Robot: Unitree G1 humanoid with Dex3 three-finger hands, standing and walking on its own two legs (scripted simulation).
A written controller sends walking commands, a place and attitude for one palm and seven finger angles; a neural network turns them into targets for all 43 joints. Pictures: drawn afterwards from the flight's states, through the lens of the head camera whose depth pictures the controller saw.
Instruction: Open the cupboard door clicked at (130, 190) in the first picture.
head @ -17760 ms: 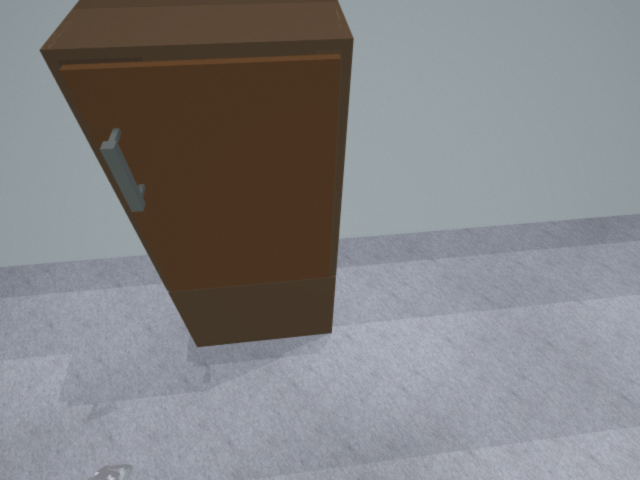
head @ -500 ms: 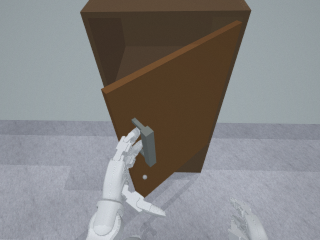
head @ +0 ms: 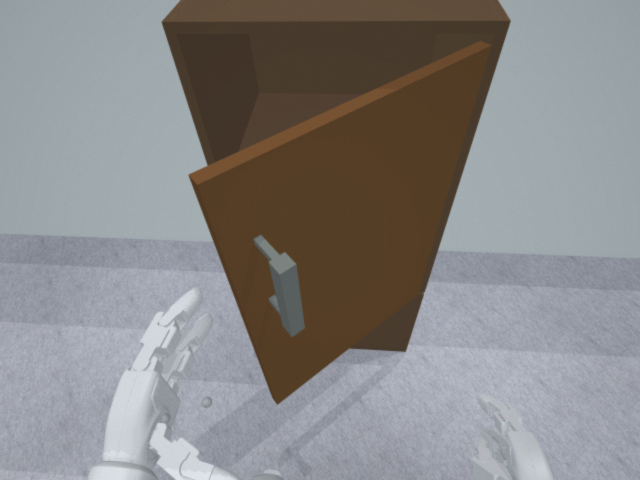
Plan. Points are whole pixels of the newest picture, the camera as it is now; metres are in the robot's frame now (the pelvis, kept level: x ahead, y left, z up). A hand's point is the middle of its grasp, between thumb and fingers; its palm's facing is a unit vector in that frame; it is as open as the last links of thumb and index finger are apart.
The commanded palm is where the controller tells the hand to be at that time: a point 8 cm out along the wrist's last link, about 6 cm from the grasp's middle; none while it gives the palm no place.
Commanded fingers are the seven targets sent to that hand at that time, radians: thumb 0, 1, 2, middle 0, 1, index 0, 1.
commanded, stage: slide the hand sideways off the handle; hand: left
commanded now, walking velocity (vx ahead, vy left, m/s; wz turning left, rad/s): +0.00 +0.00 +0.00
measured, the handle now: (279, 287) +0.33 +0.07 +0.08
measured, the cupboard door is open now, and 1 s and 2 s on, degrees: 43 43 43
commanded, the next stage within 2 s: draw the hand back to the body in 0.04 s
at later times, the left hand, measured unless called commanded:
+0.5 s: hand (157, 387) +0.19 +0.17 +0.12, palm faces -0.03 -1.00 -0.06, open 16.3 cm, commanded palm +0.16 +0.23 +0.13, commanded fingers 0.00 -0.50 0.30 -0.15 -0.30 -0.15 -0.30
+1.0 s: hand (53, 353) +0.20 +0.24 +0.17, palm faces +0.26 -0.90 -0.36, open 13.2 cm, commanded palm +0.16 +0.29 +0.19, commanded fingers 0.00 0.34 0.66 -0.18 -0.30 -0.18 -0.30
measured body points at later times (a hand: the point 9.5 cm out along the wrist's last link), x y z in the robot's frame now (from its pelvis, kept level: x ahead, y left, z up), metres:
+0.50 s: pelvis +0.00 +0.03 +0.01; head +0.00 +0.01 +0.46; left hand +0.19 +0.22 +0.12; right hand +0.17 -0.19 -0.06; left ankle +0.02 +0.14 -0.68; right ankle -0.02 -0.08 -0.68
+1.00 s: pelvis +0.01 +0.04 +0.05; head +0.00 +0.02 +0.50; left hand +0.18 +0.29 +0.19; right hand +0.20 -0.17 -0.03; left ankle +0.02 +0.14 -0.68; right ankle -0.02 -0.08 -0.68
